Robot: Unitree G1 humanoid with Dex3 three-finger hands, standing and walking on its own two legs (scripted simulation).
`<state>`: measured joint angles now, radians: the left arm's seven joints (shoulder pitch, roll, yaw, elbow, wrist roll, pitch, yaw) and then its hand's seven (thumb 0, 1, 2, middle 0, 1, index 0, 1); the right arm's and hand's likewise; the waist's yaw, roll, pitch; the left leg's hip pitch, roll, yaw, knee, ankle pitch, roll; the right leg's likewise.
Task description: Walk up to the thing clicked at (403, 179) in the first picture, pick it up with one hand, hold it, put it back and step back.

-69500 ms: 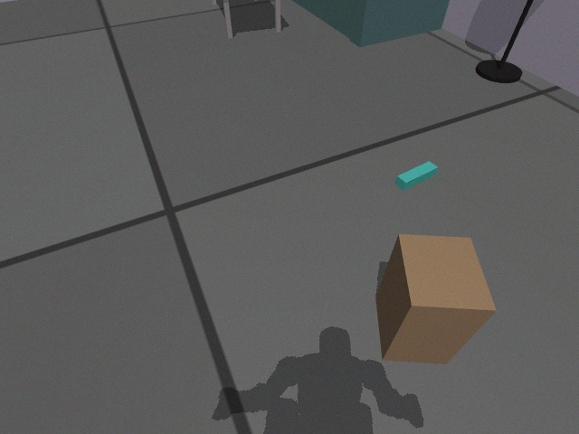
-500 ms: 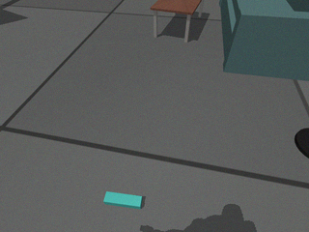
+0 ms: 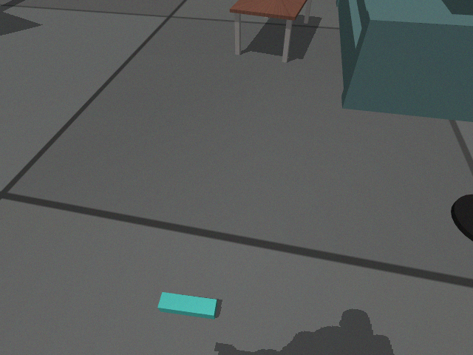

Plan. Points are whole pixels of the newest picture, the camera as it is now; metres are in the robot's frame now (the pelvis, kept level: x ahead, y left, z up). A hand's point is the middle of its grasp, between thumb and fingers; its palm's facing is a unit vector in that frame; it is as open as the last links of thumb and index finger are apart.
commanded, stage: stand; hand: left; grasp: from above
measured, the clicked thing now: (188, 305) +0.42 +0.25 -0.75
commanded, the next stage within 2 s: step back in 0.04 s
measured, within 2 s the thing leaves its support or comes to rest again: neither
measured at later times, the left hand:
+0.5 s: hand out of the picture +0.01 +0.26 -0.17, palm faces -0.01 -0.90 -0.44, open 7.3 cm
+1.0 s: hand out of the picture -0.12 +0.29 -0.17, palm faces +0.08 -0.91 -0.42, open 7.4 cm
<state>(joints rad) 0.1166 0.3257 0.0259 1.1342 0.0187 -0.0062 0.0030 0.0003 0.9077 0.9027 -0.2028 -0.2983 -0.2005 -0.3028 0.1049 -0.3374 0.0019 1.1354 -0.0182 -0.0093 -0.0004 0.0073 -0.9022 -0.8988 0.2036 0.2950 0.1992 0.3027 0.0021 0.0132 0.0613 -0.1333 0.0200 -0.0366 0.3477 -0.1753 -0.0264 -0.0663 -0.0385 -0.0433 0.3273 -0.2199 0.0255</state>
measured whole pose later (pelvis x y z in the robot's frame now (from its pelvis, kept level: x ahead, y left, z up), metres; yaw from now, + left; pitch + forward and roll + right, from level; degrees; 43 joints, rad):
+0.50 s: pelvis -0.09 -0.02 -0.04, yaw -1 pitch -2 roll +0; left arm 0.11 0.37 0.08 0.94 0.02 0.02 0.01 0.00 0.91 0.90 -0.20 -0.30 -0.20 -0.30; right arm 0.05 -0.40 -0.04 0.91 -0.02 0.06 0.00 0.01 -0.90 -0.90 0.20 0.30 0.20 0.30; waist 0.01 0.05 0.17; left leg -0.46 0.06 -0.05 0.70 -0.22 -0.01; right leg -0.27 0.04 0.00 0.69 -0.39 -0.02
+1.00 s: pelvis -0.22 +0.01 -0.03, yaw +4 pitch -3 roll +1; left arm 0.12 0.39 0.08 0.82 0.02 0.04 0.03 0.00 0.90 0.90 -0.21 -0.30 -0.20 -0.30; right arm 0.13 -0.40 -0.05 0.89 -0.04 0.05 0.02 0.01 -0.90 -0.90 0.20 0.29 0.20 0.30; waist 0.01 -0.03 0.19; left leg -0.27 -0.05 -0.02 0.69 -0.36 0.02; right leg -0.47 -0.05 0.02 0.78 -0.38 -0.01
